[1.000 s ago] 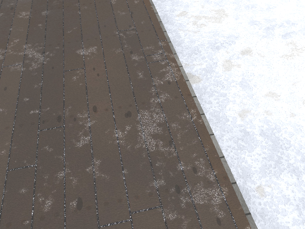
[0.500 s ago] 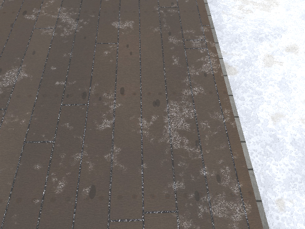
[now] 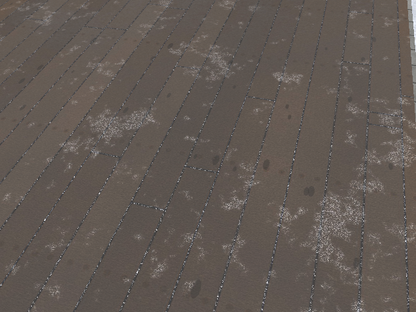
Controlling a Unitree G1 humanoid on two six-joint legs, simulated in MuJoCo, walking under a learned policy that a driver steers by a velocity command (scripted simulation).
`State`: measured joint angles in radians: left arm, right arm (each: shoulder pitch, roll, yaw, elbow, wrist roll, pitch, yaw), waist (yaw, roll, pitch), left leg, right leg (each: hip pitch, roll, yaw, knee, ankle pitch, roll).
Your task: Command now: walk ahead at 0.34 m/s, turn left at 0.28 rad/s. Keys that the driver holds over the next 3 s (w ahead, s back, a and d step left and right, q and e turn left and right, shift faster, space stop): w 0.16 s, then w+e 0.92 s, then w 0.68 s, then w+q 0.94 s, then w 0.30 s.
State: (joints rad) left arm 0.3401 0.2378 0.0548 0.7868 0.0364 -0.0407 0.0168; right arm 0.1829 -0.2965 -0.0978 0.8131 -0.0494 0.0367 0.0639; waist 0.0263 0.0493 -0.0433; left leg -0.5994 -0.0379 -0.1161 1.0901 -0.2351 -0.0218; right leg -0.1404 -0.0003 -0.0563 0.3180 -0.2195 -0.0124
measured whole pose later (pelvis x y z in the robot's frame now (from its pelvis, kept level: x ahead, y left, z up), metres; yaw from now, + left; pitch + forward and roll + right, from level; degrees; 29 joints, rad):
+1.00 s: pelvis +0.48 +0.00 +0.00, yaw -22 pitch +2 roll +0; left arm 0.37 0.26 0.07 0.83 0.00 -0.04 -0.01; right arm 0.13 -0.26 -0.03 0.73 -0.05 -0.02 0.01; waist 0.04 0.04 0.03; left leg -0.67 0.13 -0.05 0.89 -0.14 -0.06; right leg -0.13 0.15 0.07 0.33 -0.19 -0.12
